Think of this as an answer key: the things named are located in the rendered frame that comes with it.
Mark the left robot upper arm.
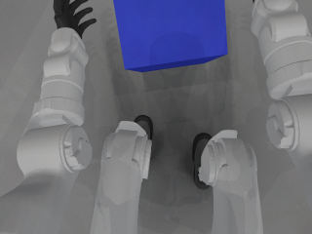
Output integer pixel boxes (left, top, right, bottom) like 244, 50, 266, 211
0, 123, 93, 234

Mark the left robot forearm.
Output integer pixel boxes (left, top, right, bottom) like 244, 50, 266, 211
17, 27, 89, 168

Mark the carton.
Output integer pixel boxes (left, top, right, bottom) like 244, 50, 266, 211
113, 0, 228, 72

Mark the right robot forearm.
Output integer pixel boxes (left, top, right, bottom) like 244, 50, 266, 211
251, 0, 312, 100

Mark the robot left hand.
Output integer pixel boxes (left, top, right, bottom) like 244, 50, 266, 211
53, 0, 97, 39

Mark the right robot upper arm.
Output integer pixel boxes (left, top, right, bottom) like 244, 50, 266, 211
265, 94, 312, 213

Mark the robot left thigh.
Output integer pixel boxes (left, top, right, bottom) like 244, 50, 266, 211
90, 129, 152, 234

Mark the left robot foot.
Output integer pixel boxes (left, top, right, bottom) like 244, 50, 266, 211
134, 115, 153, 140

